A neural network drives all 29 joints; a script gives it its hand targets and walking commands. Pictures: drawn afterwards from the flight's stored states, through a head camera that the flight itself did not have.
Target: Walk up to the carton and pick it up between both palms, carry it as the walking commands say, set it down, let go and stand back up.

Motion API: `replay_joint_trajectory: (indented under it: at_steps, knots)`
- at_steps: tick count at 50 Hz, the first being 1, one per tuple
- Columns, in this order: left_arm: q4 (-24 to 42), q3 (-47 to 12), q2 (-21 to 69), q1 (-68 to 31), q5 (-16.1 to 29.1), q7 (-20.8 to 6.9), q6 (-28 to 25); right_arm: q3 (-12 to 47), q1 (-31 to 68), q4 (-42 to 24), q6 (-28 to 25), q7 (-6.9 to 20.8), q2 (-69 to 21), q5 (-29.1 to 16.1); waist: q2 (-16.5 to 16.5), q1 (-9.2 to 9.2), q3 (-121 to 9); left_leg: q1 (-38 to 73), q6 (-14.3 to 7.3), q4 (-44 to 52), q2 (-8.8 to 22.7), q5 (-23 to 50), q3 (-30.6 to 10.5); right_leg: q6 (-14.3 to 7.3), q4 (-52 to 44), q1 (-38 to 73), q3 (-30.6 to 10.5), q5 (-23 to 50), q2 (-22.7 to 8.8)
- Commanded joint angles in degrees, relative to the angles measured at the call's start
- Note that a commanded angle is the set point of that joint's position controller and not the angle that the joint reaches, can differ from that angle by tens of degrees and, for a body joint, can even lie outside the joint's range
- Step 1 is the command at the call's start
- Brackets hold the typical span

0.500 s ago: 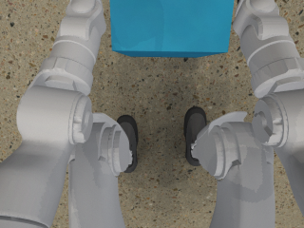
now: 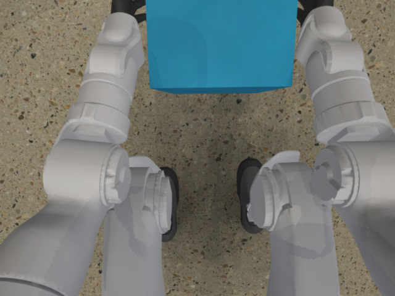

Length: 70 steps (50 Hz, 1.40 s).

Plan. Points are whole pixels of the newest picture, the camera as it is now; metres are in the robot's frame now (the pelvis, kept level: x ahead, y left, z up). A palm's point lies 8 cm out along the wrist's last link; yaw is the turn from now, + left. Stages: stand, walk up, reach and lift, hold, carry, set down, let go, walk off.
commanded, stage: reach and lift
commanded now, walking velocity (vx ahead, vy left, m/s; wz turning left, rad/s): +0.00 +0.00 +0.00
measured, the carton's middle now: (217, 32) +0.54 -0.03 -0.21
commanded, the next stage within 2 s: none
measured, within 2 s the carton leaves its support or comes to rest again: neither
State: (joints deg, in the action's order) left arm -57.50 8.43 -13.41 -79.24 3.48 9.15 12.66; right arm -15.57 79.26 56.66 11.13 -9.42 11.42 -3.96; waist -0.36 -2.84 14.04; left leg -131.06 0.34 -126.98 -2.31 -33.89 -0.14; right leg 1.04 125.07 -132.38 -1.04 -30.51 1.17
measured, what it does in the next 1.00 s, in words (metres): rises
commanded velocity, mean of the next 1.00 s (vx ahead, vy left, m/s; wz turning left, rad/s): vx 0.00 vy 0.00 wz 0.00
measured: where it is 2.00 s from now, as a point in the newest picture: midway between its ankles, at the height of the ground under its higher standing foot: (208, 211)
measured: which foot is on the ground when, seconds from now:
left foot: down 0.00-1.00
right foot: down 0.00-1.00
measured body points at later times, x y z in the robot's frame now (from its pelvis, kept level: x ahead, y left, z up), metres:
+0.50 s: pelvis +0.00 +0.00 +0.04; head +0.34 -0.01 +0.34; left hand +0.56 +0.12 -0.09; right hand +0.54 -0.17 -0.08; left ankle +0.11 +0.11 -0.33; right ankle +0.12 -0.12 -0.33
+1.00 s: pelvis +0.00 +0.00 +0.09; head +0.31 +0.00 +0.42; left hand +0.54 +0.12 -0.01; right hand +0.52 -0.17 -0.01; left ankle +0.10 +0.12 -0.33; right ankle +0.12 -0.13 -0.33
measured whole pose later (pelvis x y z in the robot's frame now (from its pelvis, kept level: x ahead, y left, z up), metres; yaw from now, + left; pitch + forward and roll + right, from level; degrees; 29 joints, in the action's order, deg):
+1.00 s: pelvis +0.00 +0.00 +0.09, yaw +1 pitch +45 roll +0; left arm -44.7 21.8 -3.9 -68.6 -10.3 4.3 20.1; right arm -29.5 64.6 37.7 19.5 -5.3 0.1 10.2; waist 0.4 -2.4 -2.8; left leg -122.3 1.0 -108.5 -3.2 -30.7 -1.3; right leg 1.6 107.1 -123.3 -1.6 -28.4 1.7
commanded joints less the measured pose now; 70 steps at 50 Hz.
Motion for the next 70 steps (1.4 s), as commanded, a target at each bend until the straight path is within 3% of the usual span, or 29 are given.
replay_joint_trajectory:
  at_steps: [1,12,23,33,48,70]
  knots:
    - [16.5,-16.8,59.4,-39.4,3.4,-18.5,-2.9,18.2,30.6,-10.6,0.5,19.5,-60.5,-2.6,4.2,-0.8,-75.2,35.6,0.0,11.5,-6.0,21.3,3.6,-0.6,-8.8,36.2,5.5,21.1,5.8]
    - [13.7,-13.6,62.2,-35.5,-0.8,-18.4,0.7,18.1,33.5,-15.4,3.4,19.7,-59.9,1.6,2.7,-1.41,-76.6,34.7,-0.1,15.8,-6.7,16.1,3.7,-0.3,-13.5,38.6,6.0,15.9,6.3]
    - [16.1,-14.0,63.1,-32.3,-2.4,-19.3,2.4,18.7,29.6,-15.7,5.7,19.8,-63.6,2.8,1.5,0.15,-80.3,34.6,-0.1,18.5,-6.9,18.2,4.2,0.1,-15.9,42.7,5.5,19.6,6.9]
    - [20.6,-18.0,66.2,-30.0,-1.0,-18.9,3.5,21.9,26.3,-20.4,6.6,18.8,-65.9,2.5,2.2,-0.6,-88.1,39.2,0.5,21.4,-7.6,22.7,3.9,0.3,-18.5,47.9,5.1,24.4,7.6]
    - [15.3,-11.8,67.7,-26.4,-5.9,-19.2,5.3,16.7,23.5,-16.9,8.5,19.6,-67.6,6.4,2.1,-0.18,-80.7,40.2,0.3,28.6,-7.7,16.9,3.4,0.4,-26.0,45.5,4.9,17.1,7.6]
    - [16.6,-12.7,73.1,-22.5,-6.5,-20.3,7.8,17.8,19.6,-18.3,11.2,20.5,-72.6,6.9,2.5,-0.08,-83.1,47.7,0.5,36.7,-8.2,16.3,3.0,0.4,-33.7,52.6,4.9,16.5,8.2]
